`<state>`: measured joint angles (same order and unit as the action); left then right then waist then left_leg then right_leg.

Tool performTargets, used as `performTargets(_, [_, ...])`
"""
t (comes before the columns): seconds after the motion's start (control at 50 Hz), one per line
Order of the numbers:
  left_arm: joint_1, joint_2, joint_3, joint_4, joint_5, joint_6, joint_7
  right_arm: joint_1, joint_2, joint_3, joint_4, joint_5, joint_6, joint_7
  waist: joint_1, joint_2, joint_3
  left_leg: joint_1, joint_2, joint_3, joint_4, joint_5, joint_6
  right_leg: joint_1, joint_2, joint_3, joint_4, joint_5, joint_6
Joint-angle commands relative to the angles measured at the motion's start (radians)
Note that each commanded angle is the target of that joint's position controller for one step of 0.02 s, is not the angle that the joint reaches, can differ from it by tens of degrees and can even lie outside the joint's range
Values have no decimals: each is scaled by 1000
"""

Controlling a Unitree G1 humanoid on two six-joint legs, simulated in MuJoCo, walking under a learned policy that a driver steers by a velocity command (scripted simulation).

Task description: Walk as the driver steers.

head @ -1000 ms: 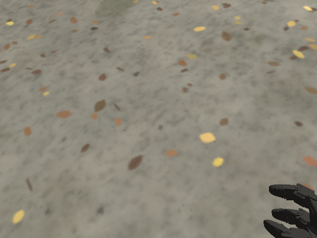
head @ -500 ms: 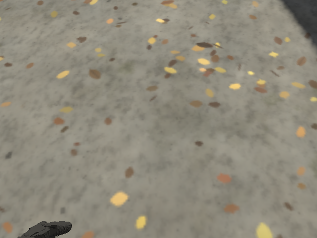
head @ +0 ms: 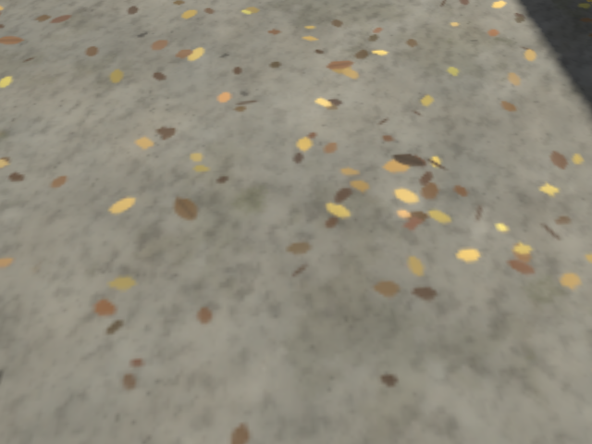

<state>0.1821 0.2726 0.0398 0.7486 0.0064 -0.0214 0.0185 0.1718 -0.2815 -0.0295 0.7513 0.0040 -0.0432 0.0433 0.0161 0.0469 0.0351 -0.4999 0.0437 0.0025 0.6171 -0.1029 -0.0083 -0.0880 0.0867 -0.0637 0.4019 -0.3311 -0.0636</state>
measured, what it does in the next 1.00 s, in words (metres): walks ahead, turning left: left foot, then right foot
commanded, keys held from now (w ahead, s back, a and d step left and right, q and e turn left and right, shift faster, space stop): q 0.30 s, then w+q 0.22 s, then w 0.14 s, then w+e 0.34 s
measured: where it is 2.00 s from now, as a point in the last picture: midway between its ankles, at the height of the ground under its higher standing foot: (266, 319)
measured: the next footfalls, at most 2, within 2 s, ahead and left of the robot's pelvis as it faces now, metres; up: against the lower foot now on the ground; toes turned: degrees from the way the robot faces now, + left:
left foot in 0.02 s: +0.15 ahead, +0.11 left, +0.00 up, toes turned +2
right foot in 0.42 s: +0.16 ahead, -0.13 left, +0.00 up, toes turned +21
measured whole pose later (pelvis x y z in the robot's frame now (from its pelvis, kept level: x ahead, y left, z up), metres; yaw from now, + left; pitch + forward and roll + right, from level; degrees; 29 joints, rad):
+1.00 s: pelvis +0.25 +0.09 +0.00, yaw +17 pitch +2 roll +1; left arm 0.41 0.30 0.06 0.84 -0.04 -0.06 0.01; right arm 0.17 -0.25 -0.05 0.65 0.00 -0.08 0.02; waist 0.04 -0.03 0.02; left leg -0.29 0.00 0.06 0.48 -0.22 0.02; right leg -0.40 -0.05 0.05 1.12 -0.39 0.00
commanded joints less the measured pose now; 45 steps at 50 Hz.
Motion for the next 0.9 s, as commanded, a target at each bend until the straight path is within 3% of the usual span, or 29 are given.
performTargets(0.02, [3,157,49,-37,-19,15,25,62,-157,-59,-72,-6,-15,6,-45,-84,-96,137,-36,13,-129,109,63,25,-254,58,213,784,-61])
performTargets(0.04, [34,148,46,-57,7,9,31,126,-244,-84,-75,-10,-16,-7,-49,62,-176,320,78,-172,-131,567,135,-95,-152,0,439,568,14])
performTargets(0.06, [73,90,27,-84,29,4,22,153,-296,-93,-86,-27,-10,-16,-27,252,-259,571,305,-541,-176,800,364,-430,46,9,765,-221,98])
performTargets(0.08, [54,121,27,-67,17,3,7,163,-213,-71,-98,-22,-5,-21,-64,158,-365,612,312,-599,-217,645,388,-466,17,181,875,-345,96])
performTargets(0.1, [16,140,34,-78,-11,10,1,97,-190,-68,-118,-11,-2,-26,-54,95,-290,558,277,-514,-221,495,354,-516,-21,195,918,-294,96])
performTargets(0.12, [-16,135,35,-78,-10,18,5,59,-169,-65,-127,5,8,-32,-46,12,-228,488,235,-455,-240,357,309,-541,-50,184,880,-239,99])
performTargets(0.14, [-41,138,39,-82,-3,28,13,23,-157,-61,-136,15,20,-40,-35,-19,-169,402,210,-417,-264,256,278,-534,-76,180,799,-195,106])
performTargets(0.18, [-37,111,35,-85,-7,38,18,-7,-163,-65,-149,4,41,-52,-8,47,-131,292,131,-366,-300,136,236,-439,-65,149,616,-136,120])
performTargets(0.22, [-19,95,32,-72,-9,32,21,10,-185,-77,-156,-4,54,-64,-16,84,-154,288,117,-358,-298,147,239,-387,-46,141,506,-114,140])
performTargets(0.3, [-21,100,34,-63,-10,23,16,-1,-205,-91,-170,5,69,-76,-30,100,-176,251,103,-391,-296,33,223,-305,-38,153,362,-23,148])
performTargets(0.36, [-20,111,40,-71,-16,7,2,-16,-199,-89,-181,11,80,-78,-26,132,-165,196,78,-450,-329,-350,203,-240,-32,133,246,-6,122])
performTargets(0.4, [34,103,45,-55,-22,-13,-7,-32,-189,-84,-184,16,85,-79,16,129,-136,105,42,-453,-308,-486,170,-111,-30,103,87,52,87])
performTargets(0.42, [80,124,54,-42,-21,-21,-5,-26,-165,-77,-185,16,84,-79,39,95,-119,18,1,-428,-253,-535,130,-10,-78,131,4,36,57])
performTargets(0.44, [161,190,70,-33,-7,-26,3,-16,-98,-58,-192,13,80,-76,53,-68,-140,-109,-80,-304,13,-565,67,102,-293,349,-99,-147,-12])
performTargets(0.46, [157,278,89,-26,31,-30,-7,-50,-88,-59,-243,21,61,-70,33,-304,-49,-313,-176,-167,239,-458,47,42,-456,695,-230,-377,-122])
performTargets(0.48, [72,240,79,-57,38,-45,-7,-47,-151,-74,-238,12,46,-66,4,-254,13,-343,-88,-204,360,-372,41,-8,-470,697,-241,-401,-150])
performTargets(0.5, [29,181,65,-68,15,-51,2,-21,-181,-86,-213,11,43,-60,-12,-214,24,-358,-76,-191,402,-291,28,6,-424,590,-231,-339,-119])
performTargets(0.52, [23,156,57,-74,-2,-54,8,11,-173,-87,-187,6,45,-58,-14,-187,5,-346,-62,-169,437,-242,7,38,-380,502,-222,-260,-86])
performTargets(0.54, [48,146,53,-61,-8,-56,12,10,-147,-81,-183,1,39,-53,1,-174,8,-349,-52,-157,468,-190,-7,46,-359,448,-226,-193,-79])
performTargets(0.58, [119,132,45,-35,1,-66,11,-8,-96,-66,-183,9,24,-42,26,-159,15,-336,-46,-137,491,-112,-17,39,-327,352,-242,-80,-82])
performTargets(0.64, [177,138,46,-12,0,-69,4,-70,-78,-55,-204,15,9,-38,56,-165,35,-339,-37,-115,376,-49,-29,65,-320,280,-262,6,-103])
performTargets(0.7, [195,160,47,10,-17,-59,-2,-156,-46,-37,-234,6,-7,-25,73,-179,52,-239,1,-28,175,-3,-40,32,-309,230,-270,111,-112])
performTargets(0.74, [218,177,49,24,-23,-52,-7,-203,-33,-29,-244,13,-21,-13,90,-182,65,-128,-15,9,58,-23,-41,-16,-301,210,-256,169,-115])
performTargets(0.78, [249,199,54,39,-30,-45,-12,-215,-50,-33,-248,22,-33,-3,90,-190,69,-45,-36,22,-22,-60,-27,-22,-319,232,-230,187,-120])
performTargets(0.82, [246,217,60,50,-38,-38,-13,-164,-83,-46,-240,31,-43,-1,41,-208,52,65,-47,9,-105,-67,4,-15,-347,272,-189,238,-107])
performTargets(0.84, [225,218,60,51,-41,-36,-12,-89,-103,-58,-218,31,-46,-6,-13,-200,17,190,-59,14,-161,-35,28,-33,-336,255,-126,347,-86])
performTargets(0.86, [225,192,52,51,-38,-39,-12,29,-146,-80,-181,25,-45,-18,-72,-169,-66,386,-55,7,-184,-19,57,-76,-285,207,17,467,-55])
performTargets(0.88, [201,128,29,25,-19,-47,-16,207,-199,-98,-155,5,-41,-33,-158,-91,-223,677,102,-142,-151,-41,112,-242,-226,160,296,320,-11])
performTargets(0.9, [276,16,-2,-15,-18,-64,-10,287,-292,-114,-138,-16,-29,-38,-131,217,-362,935,372,-555,-231,-198,242,-582,-82,80,648,-173,56])
Keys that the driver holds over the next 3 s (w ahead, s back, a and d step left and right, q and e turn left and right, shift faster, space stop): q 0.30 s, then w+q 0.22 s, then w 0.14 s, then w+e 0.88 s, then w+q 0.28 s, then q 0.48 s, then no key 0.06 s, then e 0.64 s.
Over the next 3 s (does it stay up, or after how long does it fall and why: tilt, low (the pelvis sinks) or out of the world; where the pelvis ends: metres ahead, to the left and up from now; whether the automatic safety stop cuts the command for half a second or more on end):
stays up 0.96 0.12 0.00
